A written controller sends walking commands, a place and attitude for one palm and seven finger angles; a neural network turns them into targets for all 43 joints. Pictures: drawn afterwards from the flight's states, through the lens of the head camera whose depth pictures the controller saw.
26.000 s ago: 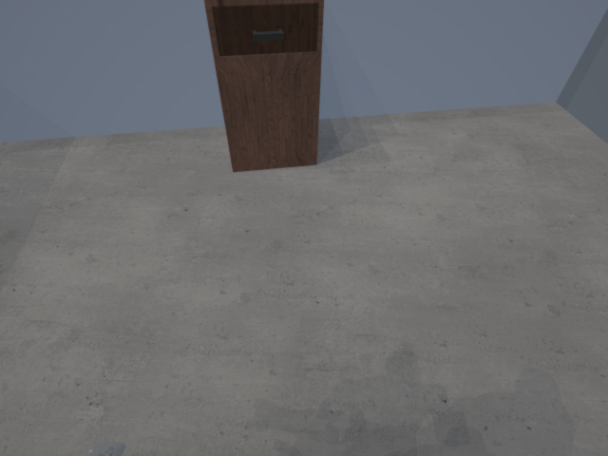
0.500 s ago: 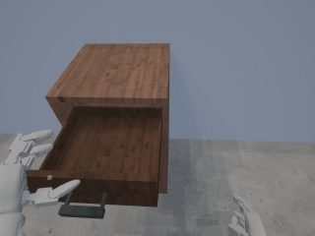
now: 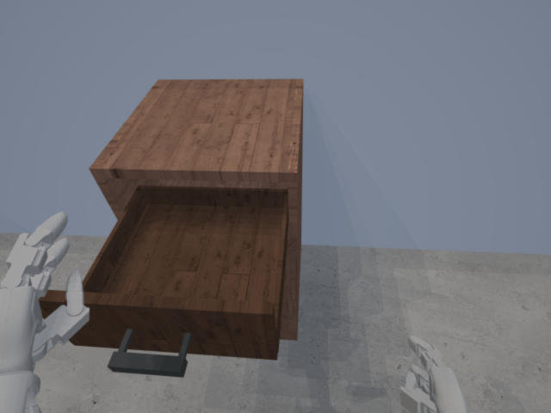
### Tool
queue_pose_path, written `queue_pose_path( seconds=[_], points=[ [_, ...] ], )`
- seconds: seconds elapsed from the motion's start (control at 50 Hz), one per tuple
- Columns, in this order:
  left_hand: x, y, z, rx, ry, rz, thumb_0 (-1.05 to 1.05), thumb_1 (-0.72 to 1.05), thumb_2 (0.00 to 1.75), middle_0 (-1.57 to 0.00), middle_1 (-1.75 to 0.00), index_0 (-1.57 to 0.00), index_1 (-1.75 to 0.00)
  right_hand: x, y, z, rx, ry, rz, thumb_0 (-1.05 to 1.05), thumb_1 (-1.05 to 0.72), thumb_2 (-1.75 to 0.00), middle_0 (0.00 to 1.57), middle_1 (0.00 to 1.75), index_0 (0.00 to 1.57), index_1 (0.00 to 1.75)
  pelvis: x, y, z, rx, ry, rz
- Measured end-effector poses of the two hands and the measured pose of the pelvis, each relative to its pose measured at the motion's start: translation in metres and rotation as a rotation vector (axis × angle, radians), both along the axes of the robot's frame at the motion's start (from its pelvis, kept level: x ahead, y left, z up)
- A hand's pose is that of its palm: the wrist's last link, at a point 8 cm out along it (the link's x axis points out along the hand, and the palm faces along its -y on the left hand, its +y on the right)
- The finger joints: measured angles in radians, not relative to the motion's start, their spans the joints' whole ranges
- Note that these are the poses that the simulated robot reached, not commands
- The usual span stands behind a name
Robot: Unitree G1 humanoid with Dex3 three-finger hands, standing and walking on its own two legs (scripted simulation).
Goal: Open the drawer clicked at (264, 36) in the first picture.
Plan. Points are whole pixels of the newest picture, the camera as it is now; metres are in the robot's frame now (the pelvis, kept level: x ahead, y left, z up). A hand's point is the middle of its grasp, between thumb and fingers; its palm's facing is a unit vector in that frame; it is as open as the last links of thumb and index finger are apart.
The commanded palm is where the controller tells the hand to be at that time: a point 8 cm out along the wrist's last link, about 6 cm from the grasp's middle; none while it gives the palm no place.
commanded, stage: draw the hand back to the body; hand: left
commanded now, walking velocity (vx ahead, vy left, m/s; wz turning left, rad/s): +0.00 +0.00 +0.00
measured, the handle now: (153, 350) +0.23 +0.25 -0.08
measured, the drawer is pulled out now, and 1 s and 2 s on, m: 0.30 0.30 0.30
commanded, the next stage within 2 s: step back with the hand held close in 0.04 s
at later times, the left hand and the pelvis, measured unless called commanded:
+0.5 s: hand (69, 323) +0.17 +0.25 +0.14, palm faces +0.28 -0.82 -0.50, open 7.4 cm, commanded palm +0.11 +0.30 +0.17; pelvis -0.02 +0.02 +0.00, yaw +0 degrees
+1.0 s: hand (26, 359) +0.13 +0.27 +0.15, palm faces +0.35 -0.83 -0.43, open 7.5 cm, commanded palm +0.06 +0.31 +0.17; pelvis -0.07 +0.03 -0.02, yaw +0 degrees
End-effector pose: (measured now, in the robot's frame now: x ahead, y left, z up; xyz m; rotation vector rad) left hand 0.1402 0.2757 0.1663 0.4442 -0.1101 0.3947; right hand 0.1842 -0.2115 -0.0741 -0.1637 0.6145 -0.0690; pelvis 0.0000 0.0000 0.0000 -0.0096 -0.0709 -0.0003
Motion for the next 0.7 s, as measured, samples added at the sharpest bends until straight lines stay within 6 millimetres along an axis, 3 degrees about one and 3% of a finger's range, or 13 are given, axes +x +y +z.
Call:
queue_pose_path(
  seconds=[0.28,0.44,0.7],
  points=[
    [0.001,0.008,0.010,0.074,-0.024,-0.027,0.02,0.88,0.89,-0.21,-0.30,-0.21,-0.31,-0.015,-0.008,-0.003,-0.018,0.064,-0.034,0.01,-0.90,-0.90,0.20,0.30,0.20,0.30,-0.009,0.003,0.000,-0.007,0.051,0.000],
    [-0.002,0.011,-0.004,0.086,0.063,-0.097,0.02,0.89,0.90,-0.21,-0.30,-0.21,-0.30,-0.033,-0.016,-0.006,-0.057,0.129,-0.103,0.01,-0.90,-0.90,0.20,0.30,0.20,0.30,-0.019,0.015,-0.003,-0.002,0.102,-0.004],
    [-0.029,0.027,0.002,0.115,-0.013,-0.092,0.02,0.89,0.90,-0.21,-0.30,-0.21,-0.30,-0.048,0.007,-0.001,-0.059,0.085,-0.078,0.01,-0.90,-0.90,0.20,0.30,0.20,0.30,-0.044,0.024,-0.011,0.006,0.106,-0.001]
  ],
)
